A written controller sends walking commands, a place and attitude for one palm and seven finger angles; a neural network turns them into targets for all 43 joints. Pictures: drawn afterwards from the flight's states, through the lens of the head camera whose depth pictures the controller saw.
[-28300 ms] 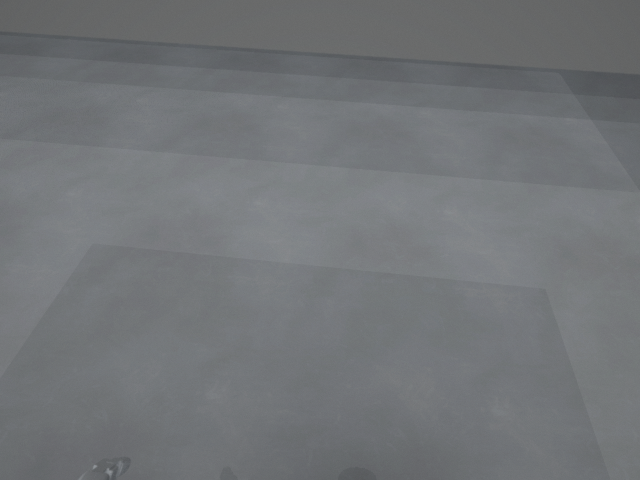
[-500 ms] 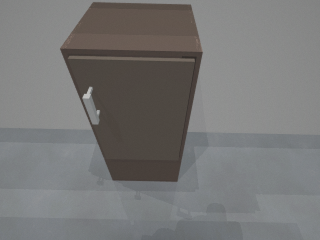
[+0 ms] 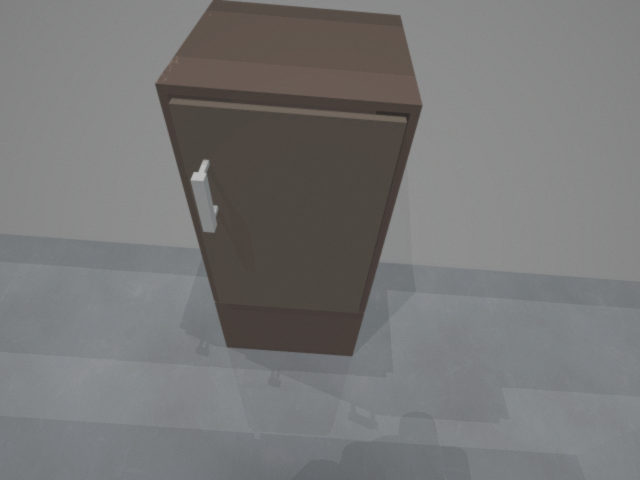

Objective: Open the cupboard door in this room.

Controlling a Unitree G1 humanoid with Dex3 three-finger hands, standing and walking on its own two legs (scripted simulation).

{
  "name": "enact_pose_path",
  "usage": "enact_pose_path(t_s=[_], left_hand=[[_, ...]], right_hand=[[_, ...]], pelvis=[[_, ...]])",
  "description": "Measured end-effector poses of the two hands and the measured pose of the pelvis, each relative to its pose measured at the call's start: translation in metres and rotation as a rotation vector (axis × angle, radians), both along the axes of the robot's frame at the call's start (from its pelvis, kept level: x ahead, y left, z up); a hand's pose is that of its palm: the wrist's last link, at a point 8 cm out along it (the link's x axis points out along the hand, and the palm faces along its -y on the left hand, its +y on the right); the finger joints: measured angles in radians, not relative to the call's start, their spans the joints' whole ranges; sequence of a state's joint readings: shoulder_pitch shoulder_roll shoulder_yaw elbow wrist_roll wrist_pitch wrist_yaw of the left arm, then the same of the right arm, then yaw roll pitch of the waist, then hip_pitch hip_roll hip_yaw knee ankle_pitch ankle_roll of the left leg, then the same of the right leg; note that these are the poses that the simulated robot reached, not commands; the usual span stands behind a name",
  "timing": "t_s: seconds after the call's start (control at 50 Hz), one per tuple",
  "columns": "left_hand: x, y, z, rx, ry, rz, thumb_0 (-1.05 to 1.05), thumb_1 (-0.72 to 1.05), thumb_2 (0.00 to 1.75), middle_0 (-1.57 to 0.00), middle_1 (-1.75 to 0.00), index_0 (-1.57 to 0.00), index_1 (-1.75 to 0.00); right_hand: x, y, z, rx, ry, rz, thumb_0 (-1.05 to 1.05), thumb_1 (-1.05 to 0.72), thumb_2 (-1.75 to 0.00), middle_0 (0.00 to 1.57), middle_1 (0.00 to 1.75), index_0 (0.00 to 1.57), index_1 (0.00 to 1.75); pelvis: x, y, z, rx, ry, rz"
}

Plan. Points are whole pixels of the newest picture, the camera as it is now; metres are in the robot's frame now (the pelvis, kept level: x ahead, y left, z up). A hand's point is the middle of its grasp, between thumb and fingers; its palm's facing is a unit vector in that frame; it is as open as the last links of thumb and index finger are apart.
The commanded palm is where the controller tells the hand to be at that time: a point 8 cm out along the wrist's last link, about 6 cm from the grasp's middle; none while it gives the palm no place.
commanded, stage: come to a stop and stand still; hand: left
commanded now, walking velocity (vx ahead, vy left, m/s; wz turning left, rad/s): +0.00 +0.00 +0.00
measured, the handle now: (207, 196) +0.58 +0.24 -0.03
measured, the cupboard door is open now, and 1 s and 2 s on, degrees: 0 0 0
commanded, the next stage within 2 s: look again from close up in 0.04 s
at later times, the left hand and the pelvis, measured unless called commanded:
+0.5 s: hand out of the picture +0.02 +0.16 -0.18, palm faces +0.00 -0.99 -0.15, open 7.4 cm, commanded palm none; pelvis +0.04 -0.01 +0.00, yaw -1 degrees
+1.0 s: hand (208, 345) +0.28 +0.16 +0.00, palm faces +0.10 -0.99 -0.06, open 7.8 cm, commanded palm +0.18 +0.22 -0.06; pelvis +0.04 -0.02 -0.03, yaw -1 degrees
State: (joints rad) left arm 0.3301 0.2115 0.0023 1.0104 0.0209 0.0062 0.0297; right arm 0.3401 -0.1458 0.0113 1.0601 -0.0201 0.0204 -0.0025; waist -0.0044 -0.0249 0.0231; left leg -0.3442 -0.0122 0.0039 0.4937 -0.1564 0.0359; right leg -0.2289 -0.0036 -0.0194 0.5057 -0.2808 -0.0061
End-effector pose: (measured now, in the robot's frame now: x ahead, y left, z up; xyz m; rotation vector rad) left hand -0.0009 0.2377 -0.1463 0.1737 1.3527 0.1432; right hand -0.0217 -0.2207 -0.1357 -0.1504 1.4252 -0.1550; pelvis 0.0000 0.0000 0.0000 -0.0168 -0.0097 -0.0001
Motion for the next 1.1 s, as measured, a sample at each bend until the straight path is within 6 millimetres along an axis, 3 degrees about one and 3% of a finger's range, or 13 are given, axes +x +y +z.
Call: enact_pose_path(t_s=[0.14, 0.26, 0.44, 0.62, 0.76, 0.8, 0.9, 0.96, 1.02, 1.1], left_hand=[[-0.026, -0.013, -0.001, -0.022, 0.084, 0.024, 0.00, 0.91, 0.90, -0.20, -0.30, -0.19, -0.30], [-0.026, -0.026, -0.002, -0.048, 0.110, 0.030, 0.00, 0.91, 0.90, -0.20, -0.30, -0.19, -0.30], [0.007, -0.033, -0.003, -0.059, 0.073, 0.017, 0.00, 0.91, 0.90, -0.20, -0.30, -0.20, -0.30], [0.046, -0.026, -0.001, -0.035, 0.023, -0.005, 0.00, 0.91, 0.90, -0.20, -0.30, -0.20, -0.30], [0.065, -0.020, 0.001, -0.008, 0.001, -0.017, 0.00, 0.91, 0.90, -0.20, -0.30, -0.20, -0.30], [0.097, -0.016, 0.022, -0.004, -0.177, 0.063, 0.01, 0.90, 0.90, -0.20, -0.30, -0.20, -0.30], [0.206, -0.011, 0.120, 0.051, -0.853, 0.058, 0.01, 0.87, 0.88, -0.20, -0.33, -0.20, -0.32], [0.246, -0.017, 0.151, 0.004, -1.141, -0.019, 0.01, 0.82, 0.86, -0.20, -0.36, -0.20, -0.35], [0.251, -0.027, 0.147, -0.099, -1.315, -0.118, 0.00, 0.77, 0.84, -0.20, -0.39, -0.20, -0.39], [0.218, -0.031, 0.100, -0.196, -1.268, -0.177, 0.00, 0.68, 0.81, -0.21, -0.45, -0.21, -0.44]], right_hand=[[0.017, -0.003, -0.001, 0.002, -0.022, 0.002, 0.00, -0.90, -0.90, 0.20, 0.30, 0.20, 0.30], [0.041, -0.006, 0.000, -0.008, -0.062, 0.011, 0.01, -0.91, -0.90, 0.20, 0.30, 0.20, 0.30], [0.068, -0.012, 0.002, -0.020, -0.088, 0.019, 0.01, -0.92, -0.90, 0.20, 0.29, 0.20, 0.30], [0.082, -0.014, 0.001, -0.020, -0.086, 0.015, 0.00, -0.92, -0.90, 0.20, 0.29, 0.20, 0.30], [0.090, -0.015, 0.000, -0.017, -0.081, 0.010, 0.00, -0.92, -0.90, 0.20, 0.29, 0.20, 0.30], [0.101, -0.017, 0.004, -0.032, -0.179, 0.007, 0.01, -0.91, -0.90, 0.20, 0.30, 0.20, 0.30], [0.153, -0.026, 0.014, -0.059, -0.501, 0.022, 0.01, -0.91, -0.90, 0.20, 0.30, 0.20, 0.30], [0.187, -0.035, 0.020, -0.070, -0.644, 0.045, 0.01, -0.90, -0.90, 0.20, 0.30, 0.20, 0.30], [0.218, -0.046, 0.025, -0.087, -0.755, 0.090, 0.01, -0.90, -0.90, 0.20, 0.30, 0.20, 0.30], [0.251, -0.060, 0.027, -0.120, -0.858, 0.161, 0.01, -0.90, -0.90, 0.20, 0.30, 0.20, 0.30]], pelvis=[[0.006, -0.002, 0.001, 0.003, 0.003, -0.002], [0.016, -0.003, 0.002, 0.006, 0.007, -0.008], [0.032, -0.005, 0.003, 0.011, 0.009, -0.013], [0.047, -0.007, 0.003, 0.016, 0.012, -0.017], [0.055, -0.007, 0.003, 0.012, 0.015, -0.020], [0.056, -0.006, 0.002, 0.016, 0.014, -0.019], [0.053, -0.006, -0.007, 0.029, 0.049, 0.007], [0.046, -0.011, -0.019, 0.028, 0.115, 0.000], [0.038, -0.019, -0.038, 0.033, 0.183, -0.019], [0.030, -0.028, -0.066, 0.029, 0.238, -0.018]])
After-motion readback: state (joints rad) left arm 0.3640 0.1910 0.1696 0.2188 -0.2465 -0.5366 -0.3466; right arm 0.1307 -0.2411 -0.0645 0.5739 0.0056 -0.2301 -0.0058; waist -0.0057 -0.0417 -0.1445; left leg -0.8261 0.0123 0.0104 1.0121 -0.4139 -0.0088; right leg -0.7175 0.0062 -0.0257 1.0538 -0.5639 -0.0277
